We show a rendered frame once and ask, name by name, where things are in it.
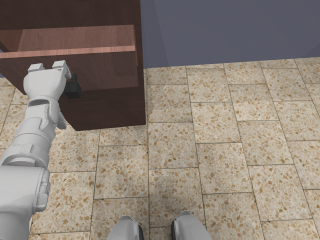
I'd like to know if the left robot shin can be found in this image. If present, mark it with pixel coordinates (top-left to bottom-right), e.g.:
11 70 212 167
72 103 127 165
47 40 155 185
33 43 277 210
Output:
120 215 140 240

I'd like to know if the left robot upper arm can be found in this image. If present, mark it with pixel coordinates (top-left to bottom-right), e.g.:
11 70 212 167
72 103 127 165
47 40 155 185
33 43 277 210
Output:
0 165 51 240

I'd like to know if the robot left thigh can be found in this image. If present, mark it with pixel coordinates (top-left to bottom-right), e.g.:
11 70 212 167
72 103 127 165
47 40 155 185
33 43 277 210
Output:
106 219 139 240

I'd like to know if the drawer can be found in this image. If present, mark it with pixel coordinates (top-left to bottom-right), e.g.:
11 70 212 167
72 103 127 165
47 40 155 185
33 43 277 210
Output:
0 24 139 95

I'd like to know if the left robot hand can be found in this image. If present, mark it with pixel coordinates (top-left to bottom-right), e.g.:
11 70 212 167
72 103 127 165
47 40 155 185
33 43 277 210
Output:
23 60 72 130

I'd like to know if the cabinet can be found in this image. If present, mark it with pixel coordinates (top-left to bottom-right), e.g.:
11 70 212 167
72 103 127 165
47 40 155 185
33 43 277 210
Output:
0 0 146 132

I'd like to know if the handle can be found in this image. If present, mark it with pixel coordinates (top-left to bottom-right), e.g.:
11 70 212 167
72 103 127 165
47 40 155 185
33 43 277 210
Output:
64 74 82 99

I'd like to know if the robot left forearm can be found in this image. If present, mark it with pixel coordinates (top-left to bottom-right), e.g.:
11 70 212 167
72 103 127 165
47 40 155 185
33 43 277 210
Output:
0 96 59 170

